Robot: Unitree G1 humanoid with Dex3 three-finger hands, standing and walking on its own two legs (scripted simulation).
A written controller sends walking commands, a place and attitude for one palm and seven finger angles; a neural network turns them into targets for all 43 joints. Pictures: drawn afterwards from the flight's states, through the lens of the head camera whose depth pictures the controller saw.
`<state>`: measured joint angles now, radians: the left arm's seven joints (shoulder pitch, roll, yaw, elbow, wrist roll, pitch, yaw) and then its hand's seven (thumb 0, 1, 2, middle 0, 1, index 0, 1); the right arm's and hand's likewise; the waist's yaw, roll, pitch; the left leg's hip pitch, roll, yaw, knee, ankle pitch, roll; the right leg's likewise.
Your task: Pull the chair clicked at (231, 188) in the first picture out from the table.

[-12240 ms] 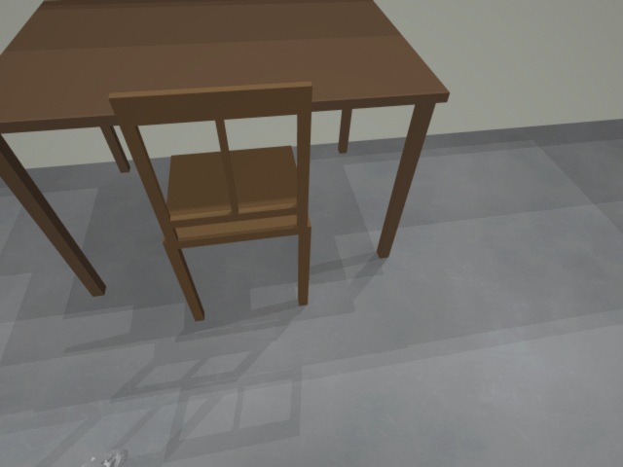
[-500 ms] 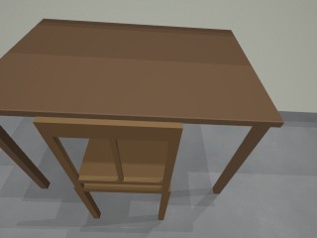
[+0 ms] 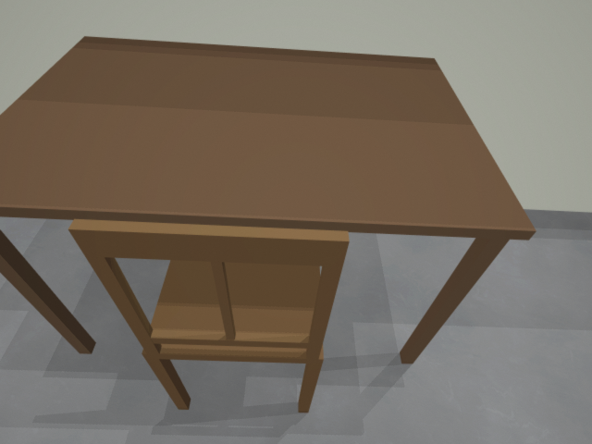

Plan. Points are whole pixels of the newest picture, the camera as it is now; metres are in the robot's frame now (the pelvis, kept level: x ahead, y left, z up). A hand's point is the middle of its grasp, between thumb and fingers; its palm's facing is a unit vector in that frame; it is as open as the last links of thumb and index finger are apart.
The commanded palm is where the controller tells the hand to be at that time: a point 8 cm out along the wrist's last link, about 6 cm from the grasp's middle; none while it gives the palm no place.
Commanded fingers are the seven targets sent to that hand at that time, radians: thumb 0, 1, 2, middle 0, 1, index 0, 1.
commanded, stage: look again from close up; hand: left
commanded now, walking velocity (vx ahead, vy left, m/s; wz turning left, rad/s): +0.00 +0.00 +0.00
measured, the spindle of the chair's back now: (225, 302) +0.37 +0.15 -0.11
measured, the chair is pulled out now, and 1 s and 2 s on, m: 0.00 0.00 0.00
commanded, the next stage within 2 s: shuffle to correct the standing spot in 1.82 s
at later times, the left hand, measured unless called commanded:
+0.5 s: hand out of the picture -0.01 +0.15 -0.18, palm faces +0.02 -0.99 -0.15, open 7.4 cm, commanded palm none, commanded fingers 0.00 0.90 0.90 -0.20 -0.30 -0.20 -0.30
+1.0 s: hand out of the picture -0.02 +0.14 -0.18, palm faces +0.02 -0.99 -0.14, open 7.4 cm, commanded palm none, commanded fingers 0.00 0.90 0.90 -0.20 -0.30 -0.20 -0.30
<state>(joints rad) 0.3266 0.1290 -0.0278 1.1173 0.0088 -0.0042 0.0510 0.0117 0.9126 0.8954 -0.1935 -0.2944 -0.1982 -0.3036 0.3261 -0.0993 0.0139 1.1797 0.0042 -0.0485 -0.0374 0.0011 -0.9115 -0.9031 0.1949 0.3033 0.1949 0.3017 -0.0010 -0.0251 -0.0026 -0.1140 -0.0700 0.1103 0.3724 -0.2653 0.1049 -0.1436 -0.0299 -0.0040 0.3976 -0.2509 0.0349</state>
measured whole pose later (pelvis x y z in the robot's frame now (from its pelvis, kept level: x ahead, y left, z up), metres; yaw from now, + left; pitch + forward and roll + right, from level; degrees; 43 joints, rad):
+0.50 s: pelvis +0.01 +0.00 +0.00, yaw +0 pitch +0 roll -1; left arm 0.33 0.12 -0.03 1.13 0.01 -0.01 0.05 0.01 0.91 0.90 -0.19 -0.29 -0.20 -0.30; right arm 0.34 -0.09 0.02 1.19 0.01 -0.05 -0.04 0.00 -0.91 -0.90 0.19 0.30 0.19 0.30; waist 0.00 -0.02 0.00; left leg -0.11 -0.07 0.11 0.37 -0.27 0.10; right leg -0.14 -0.03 0.00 0.40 -0.26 0.03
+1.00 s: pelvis +0.01 -0.01 +0.00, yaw +0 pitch +0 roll -1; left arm 0.34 0.12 -0.03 1.13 0.01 -0.01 0.05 0.01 0.91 0.90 -0.19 -0.29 -0.20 -0.30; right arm 0.33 -0.09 0.02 1.20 0.01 -0.06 -0.04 0.00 -0.91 -0.90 0.19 0.30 0.19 0.30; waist 0.00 -0.02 0.00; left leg -0.10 -0.06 0.10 0.37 -0.27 0.09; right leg -0.13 -0.02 -0.01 0.39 -0.26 0.02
